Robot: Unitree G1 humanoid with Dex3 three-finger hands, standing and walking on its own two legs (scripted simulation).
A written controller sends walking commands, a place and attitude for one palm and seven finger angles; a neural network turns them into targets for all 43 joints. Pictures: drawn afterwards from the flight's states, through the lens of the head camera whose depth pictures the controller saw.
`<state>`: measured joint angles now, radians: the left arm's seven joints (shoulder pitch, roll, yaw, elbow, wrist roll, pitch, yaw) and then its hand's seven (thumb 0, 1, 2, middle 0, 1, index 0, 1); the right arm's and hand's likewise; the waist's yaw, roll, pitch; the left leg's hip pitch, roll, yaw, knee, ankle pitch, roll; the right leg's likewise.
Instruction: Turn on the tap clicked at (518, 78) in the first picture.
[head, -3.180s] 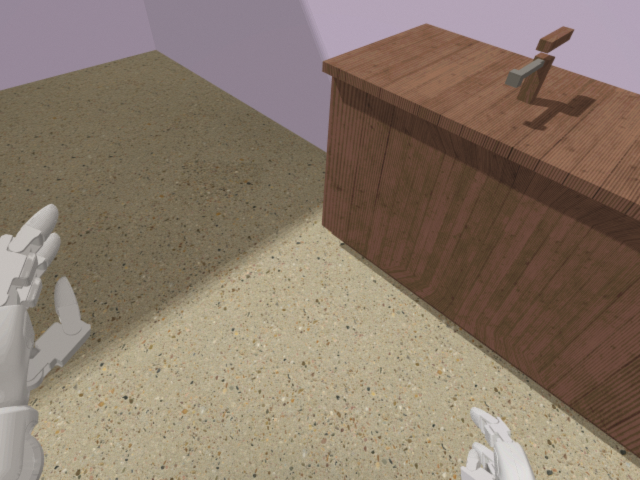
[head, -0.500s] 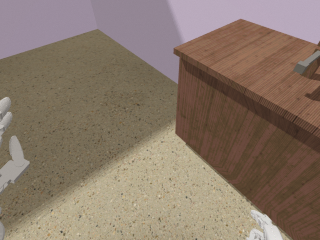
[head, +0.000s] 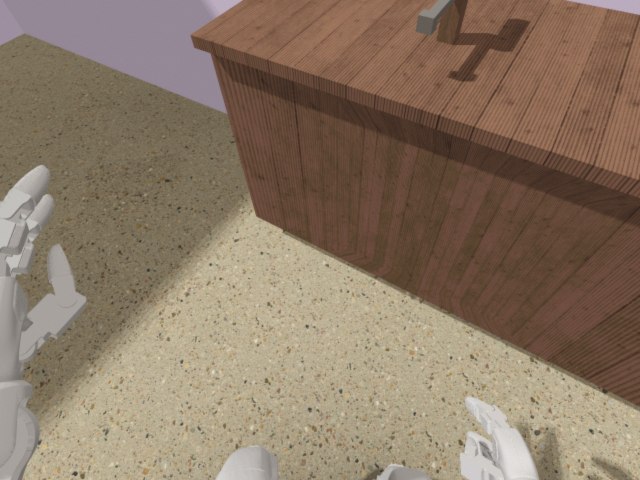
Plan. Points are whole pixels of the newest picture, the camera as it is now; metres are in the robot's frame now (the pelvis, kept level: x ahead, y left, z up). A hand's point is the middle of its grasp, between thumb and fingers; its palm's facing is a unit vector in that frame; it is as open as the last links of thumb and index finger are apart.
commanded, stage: turn to face it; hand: left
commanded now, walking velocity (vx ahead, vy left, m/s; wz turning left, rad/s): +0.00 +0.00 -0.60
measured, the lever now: (427, 22) +0.80 -0.15 +0.13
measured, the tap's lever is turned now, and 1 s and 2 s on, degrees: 0 0 0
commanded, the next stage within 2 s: take the last steps up to it in 1.38 s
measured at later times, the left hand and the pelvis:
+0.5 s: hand (119, 318) +0.22 +0.17 +0.19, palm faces +0.16 -0.92 -0.35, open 7.4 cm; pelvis -0.05 +0.00 +0.01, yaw -19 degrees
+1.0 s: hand (263, 381) +0.17 +0.05 +0.20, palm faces -0.15 -0.87 -0.46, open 7.4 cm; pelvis -0.13 -0.02 +0.01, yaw -35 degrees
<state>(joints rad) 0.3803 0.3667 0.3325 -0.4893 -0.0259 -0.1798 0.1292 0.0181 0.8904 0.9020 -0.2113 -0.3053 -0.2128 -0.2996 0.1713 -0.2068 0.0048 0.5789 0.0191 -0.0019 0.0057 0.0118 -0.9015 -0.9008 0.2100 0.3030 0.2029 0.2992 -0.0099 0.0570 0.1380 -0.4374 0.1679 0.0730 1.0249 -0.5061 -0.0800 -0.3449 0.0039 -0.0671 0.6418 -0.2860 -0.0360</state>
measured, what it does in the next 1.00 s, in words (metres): walks backwards, turning right: left foot, then right foot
